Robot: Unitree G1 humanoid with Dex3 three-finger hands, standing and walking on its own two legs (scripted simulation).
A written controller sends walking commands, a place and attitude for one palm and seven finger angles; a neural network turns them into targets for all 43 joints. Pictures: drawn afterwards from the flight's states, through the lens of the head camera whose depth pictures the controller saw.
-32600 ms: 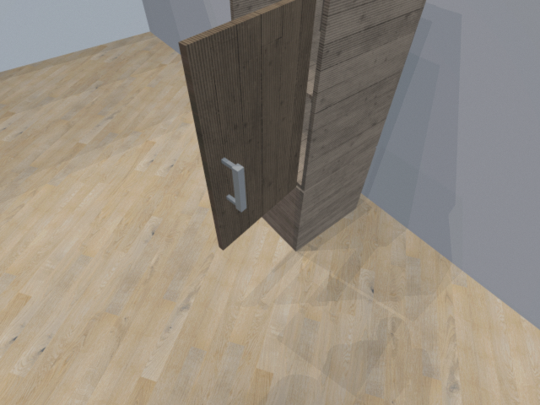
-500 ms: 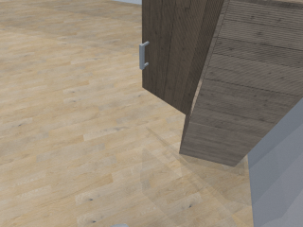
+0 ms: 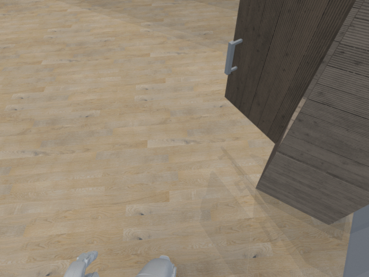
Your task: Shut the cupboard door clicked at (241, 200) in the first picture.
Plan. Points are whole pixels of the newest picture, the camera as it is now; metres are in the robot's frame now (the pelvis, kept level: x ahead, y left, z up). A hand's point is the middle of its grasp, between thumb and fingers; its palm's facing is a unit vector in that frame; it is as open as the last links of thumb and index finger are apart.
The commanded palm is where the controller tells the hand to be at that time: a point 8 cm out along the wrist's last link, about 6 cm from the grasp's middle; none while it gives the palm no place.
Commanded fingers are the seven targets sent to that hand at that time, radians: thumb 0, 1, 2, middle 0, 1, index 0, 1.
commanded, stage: walk to a spot facing it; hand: left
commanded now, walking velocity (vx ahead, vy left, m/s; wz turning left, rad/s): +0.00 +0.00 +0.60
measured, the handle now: (233, 57) +0.88 -0.16 -0.07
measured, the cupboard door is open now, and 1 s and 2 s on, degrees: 64 64 64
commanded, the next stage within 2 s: turn to face it in 1.92 s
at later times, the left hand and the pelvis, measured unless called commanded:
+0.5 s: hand out of the picture +0.04 +0.22 -0.16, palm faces +0.33 -0.90 -0.29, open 7.4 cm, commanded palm none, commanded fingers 0.00 0.90 0.90 -0.20 -0.30 -0.20 -0.30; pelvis +0.04 -0.02 +0.00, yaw +19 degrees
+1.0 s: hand out of the picture -0.01 +0.21 -0.17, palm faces +0.61 -0.77 -0.20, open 7.4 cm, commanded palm none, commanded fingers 0.00 0.90 0.90 -0.20 -0.30 -0.20 -0.30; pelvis +0.07 +0.01 +0.00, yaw +38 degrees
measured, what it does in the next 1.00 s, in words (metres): steps on the spot, turning left: left foot, then right foot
